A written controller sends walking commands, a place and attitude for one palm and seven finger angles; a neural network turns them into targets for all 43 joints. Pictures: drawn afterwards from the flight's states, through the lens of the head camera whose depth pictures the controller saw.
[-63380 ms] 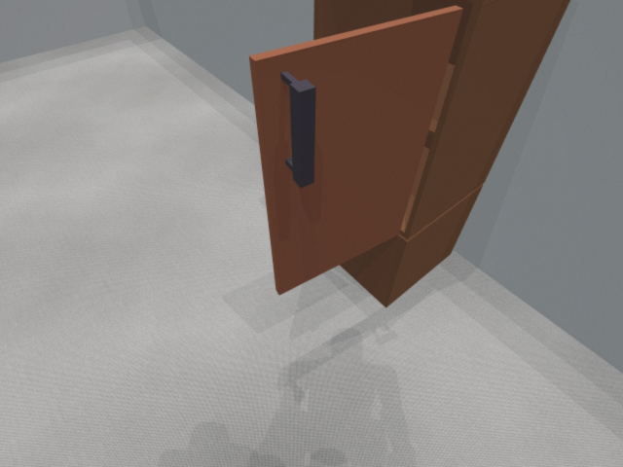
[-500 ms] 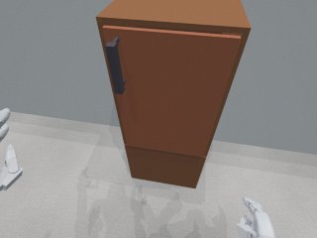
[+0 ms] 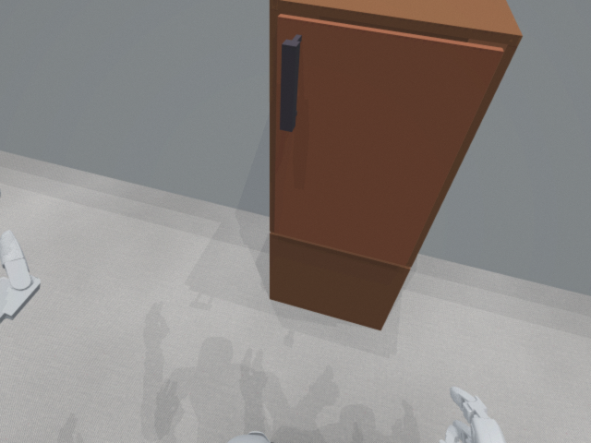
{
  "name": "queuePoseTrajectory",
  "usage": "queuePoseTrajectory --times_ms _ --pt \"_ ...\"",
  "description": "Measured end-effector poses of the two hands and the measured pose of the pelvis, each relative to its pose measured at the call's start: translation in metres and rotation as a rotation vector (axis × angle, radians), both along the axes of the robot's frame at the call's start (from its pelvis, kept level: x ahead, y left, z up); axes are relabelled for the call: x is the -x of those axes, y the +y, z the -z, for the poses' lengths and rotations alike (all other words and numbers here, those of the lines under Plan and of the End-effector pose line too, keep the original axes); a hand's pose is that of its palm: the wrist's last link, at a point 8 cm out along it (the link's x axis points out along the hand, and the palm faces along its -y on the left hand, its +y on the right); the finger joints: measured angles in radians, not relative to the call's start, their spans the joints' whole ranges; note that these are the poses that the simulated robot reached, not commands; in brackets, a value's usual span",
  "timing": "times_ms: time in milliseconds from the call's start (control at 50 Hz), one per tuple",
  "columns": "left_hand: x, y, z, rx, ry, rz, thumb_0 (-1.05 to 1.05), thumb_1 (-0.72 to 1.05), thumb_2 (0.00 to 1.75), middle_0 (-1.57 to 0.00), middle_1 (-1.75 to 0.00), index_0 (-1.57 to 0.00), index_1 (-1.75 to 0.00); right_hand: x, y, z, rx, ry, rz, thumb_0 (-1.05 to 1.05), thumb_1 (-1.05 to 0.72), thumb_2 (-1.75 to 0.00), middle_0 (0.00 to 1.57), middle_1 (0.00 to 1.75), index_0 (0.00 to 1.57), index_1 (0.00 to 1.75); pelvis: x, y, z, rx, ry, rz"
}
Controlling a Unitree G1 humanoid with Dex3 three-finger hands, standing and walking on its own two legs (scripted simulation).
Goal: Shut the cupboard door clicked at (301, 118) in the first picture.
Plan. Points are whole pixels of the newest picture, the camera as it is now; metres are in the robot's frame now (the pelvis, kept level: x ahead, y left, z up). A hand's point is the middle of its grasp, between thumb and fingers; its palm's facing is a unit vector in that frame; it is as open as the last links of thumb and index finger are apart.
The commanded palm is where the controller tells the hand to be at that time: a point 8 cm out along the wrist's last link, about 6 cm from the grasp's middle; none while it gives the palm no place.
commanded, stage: step back with the hand held close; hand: left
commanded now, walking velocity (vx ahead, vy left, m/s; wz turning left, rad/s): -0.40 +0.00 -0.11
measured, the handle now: (292, 84) +0.72 +0.07 +0.16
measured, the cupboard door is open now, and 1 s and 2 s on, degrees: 0 0 0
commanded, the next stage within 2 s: stop stepping back and stand still in 0.16 s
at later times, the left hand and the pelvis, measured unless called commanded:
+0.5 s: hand out of the picture +0.08 +0.28 +0.18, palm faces +0.32 -0.87 -0.37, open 7.4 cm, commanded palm +0.00 +0.32 +0.19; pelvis -0.17 +0.04 +0.01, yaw -7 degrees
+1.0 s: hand out of the picture -0.09 +0.32 +0.20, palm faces +0.27 -0.86 -0.43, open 7.4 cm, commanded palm -0.13 +0.37 +0.19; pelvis -0.32 +0.10 +0.02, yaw -9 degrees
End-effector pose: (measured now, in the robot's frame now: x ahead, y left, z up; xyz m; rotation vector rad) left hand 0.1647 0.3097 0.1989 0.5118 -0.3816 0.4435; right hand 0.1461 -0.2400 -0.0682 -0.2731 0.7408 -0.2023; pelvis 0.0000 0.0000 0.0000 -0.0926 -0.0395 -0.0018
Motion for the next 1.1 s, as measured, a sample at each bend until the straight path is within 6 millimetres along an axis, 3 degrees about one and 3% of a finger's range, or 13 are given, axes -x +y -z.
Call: queuePoseTrajectory --times_ms 80,240,340,460,500,600,640,700,760,820,880,980,1100 --pt "0.013 0.010 -0.002 0.015 0.011 0.004 0.02 0.89 0.90 -0.21 -0.30 -0.21 -0.30 0.019 0.013 -0.010 -0.036 -0.024 -0.012 0.01 -0.90 -0.90 0.20 0.30 0.20 0.30 0.025 0.002 -0.006 0.018 0.035 -0.019" --pt "0.078 -0.015 -0.004 -0.044 0.029 0.147 0.02 0.89 0.90 -0.21 -0.30 -0.20 -0.30 0.060 0.021 -0.006 -0.046 -0.050 -0.044 0.01 -0.90 -0.90 0.20 0.30 0.20 0.30 0.084 0.010 0.002 -0.021 0.065 0.091" --pt "0.090 -0.002 -0.012 -0.024 -0.032 0.185 0.01 0.89 0.90 -0.22 -0.30 -0.21 -0.30 0.107 0.025 -0.011 -0.023 -0.045 0.049 0.01 -0.90 -0.90 0.20 0.30 0.21 0.30 0.100 0.027 -0.001 -0.042 0.025 0.125" --pt "0.097 0.021 0.002 0.070 0.070 0.140 0.01 0.89 0.90 -0.21 -0.30 -0.21 -0.30 0.179 0.030 -0.020 -0.047 -0.088 0.142 0.01 -0.90 -0.90 0.20 0.30 0.20 0.30 0.153 0.041 -0.008 -0.038 -0.020 0.125" --pt "0.117 0.018 0.004 0.070 0.125 0.153 0.01 0.89 0.90 -0.21 -0.30 -0.20 -0.30 0.206 0.032 -0.022 -0.062 -0.079 0.158 0.01 -0.90 -0.90 0.20 0.30 0.20 0.30 0.170 0.043 -0.013 -0.043 -0.016 0.117" --pt "0.190 0.005 -0.005 -0.028 0.124 0.259 0.02 0.89 0.90 -0.21 -0.30 -0.20 -0.30 0.271 0.030 -0.012 -0.028 0.028 0.164 0.01 -0.90 -0.90 0.20 0.30 0.20 0.30 0.211 0.051 -0.010 -0.096 -0.007 0.143" --pt "0.209 0.013 -0.013 -0.051 0.080 0.259 0.02 0.89 0.90 -0.22 -0.30 -0.21 -0.30 0.296 0.031 -0.011 -0.006 0.080 0.180 0.01 -0.90 -0.90 0.20 0.30 0.20 0.30 0.221 0.056 -0.013 -0.097 0.004 0.154" --pt "0.222 0.038 -0.020 -0.045 0.019 0.188 0.01 0.88 0.90 -0.22 -0.30 -0.21 -0.30 0.324 0.036 -0.015 0.019 0.097 0.207 0.02 -0.90 -0.90 0.20 0.30 0.20 0.30 0.237 0.066 -0.019 -0.093 0.027 0.166" --pt "0.226 0.064 -0.019 0.001 -0.042 0.121 0.01 0.88 0.90 -0.22 -0.30 -0.21 -0.30 0.343 0.043 -0.016 0.054 0.052 0.219 0.02 -0.90 -0.90 0.20 0.30 0.20 0.30 0.257 0.082 -0.014 -0.089 0.022 0.167" --pt "0.229 0.074 -0.011 0.023 -0.081 0.126 0.01 0.89 0.90 -0.21 -0.30 -0.21 -0.30 0.358 0.053 -0.008 0.063 -0.018 0.228 0.02 -0.90 -0.90 0.20 0.30 0.20 0.30 0.282 0.098 0.001 -0.077 -0.004 0.142" --pt "0.240 0.069 -0.005 0.017 -0.029 0.172 0.01 0.89 0.90 -0.21 -0.30 -0.20 -0.30 0.375 0.073 -0.008 -0.011 -0.039 0.244 0.02 -0.91 -0.90 0.20 0.30 0.20 0.30 0.298 0.102 -0.004 -0.083 -0.036 0.152" --pt "0.280 0.053 -0.009 -0.023 0.053 0.241 0.02 0.89 0.90 -0.21 -0.30 -0.20 -0.30 0.399 0.099 -0.009 -0.100 0.019 0.221 0.01 -0.90 -0.90 0.20 0.30 0.20 0.30 0.314 0.097 -0.018 -0.056 -0.010 0.148" --pt "0.319 0.053 -0.034 -0.129 0.043 0.136 0.02 0.89 0.90 -0.22 -0.30 -0.21 -0.30 0.403 0.098 0.005 -0.124 0.068 0.140 0.01 -0.90 -0.90 0.20 0.30 0.21 0.30 0.333 0.081 -0.018 -0.050 0.024 0.122"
